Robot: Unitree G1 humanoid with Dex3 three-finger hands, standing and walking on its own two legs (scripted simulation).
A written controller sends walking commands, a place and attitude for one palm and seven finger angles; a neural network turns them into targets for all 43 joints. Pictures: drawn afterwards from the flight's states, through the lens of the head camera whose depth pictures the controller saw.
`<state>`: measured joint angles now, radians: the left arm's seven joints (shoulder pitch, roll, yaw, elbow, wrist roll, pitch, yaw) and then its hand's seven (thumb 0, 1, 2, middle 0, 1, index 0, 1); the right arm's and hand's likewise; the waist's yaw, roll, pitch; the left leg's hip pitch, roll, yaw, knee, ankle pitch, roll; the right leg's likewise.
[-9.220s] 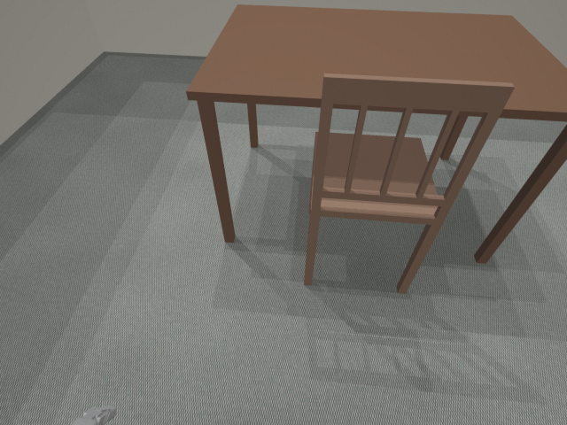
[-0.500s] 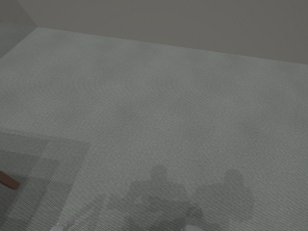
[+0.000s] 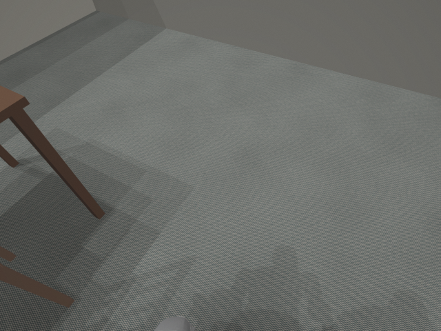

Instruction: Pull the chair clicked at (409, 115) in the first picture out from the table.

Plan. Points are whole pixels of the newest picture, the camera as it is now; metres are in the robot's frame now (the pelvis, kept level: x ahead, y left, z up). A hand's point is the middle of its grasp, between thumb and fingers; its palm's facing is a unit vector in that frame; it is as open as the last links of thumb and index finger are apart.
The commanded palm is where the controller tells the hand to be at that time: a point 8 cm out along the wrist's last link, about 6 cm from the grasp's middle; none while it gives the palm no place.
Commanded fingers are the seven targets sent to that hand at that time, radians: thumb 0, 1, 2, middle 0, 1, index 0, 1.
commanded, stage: turn to face it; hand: left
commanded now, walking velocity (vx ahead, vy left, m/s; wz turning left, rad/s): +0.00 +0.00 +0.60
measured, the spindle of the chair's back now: out of the picture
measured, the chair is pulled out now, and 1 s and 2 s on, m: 0.00 0.00 0.00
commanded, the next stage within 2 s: take the last steps up to it in 1.70 s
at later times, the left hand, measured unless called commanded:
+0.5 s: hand out of the picture +0.07 +0.28 -0.15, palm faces +0.28 -0.92 -0.26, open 7.4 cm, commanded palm none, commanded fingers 0.00 0.90 0.90 -0.20 -0.30 -0.20 -0.30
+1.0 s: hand out of the picture -0.06 +0.21 -0.16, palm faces +0.57 -0.77 -0.28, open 7.4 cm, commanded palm none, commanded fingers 0.00 0.90 0.90 -0.20 -0.30 -0.20 -0.30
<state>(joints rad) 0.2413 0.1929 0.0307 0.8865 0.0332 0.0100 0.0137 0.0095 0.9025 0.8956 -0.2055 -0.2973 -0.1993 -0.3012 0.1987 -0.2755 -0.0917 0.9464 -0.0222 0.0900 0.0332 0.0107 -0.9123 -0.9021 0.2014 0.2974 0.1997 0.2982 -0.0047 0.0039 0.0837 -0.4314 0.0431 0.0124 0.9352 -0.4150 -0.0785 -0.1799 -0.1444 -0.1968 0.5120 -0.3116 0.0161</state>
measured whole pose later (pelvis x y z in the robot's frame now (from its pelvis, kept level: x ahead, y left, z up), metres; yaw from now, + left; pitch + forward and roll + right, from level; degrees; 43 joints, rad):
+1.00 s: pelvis +0.01 +0.01 +0.00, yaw +35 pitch -1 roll +2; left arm 0.25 0.20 0.03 0.89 0.03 0.01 0.01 0.01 0.90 0.90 -0.21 -0.30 -0.20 -0.30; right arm 0.18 -0.27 -0.08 0.94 -0.02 0.09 0.03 0.01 -0.91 -0.90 0.20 0.30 0.20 0.30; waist 0.00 0.00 0.09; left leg -0.41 0.04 0.03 0.89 -0.42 -0.07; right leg -0.18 -0.16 -0.23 0.53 -0.32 0.01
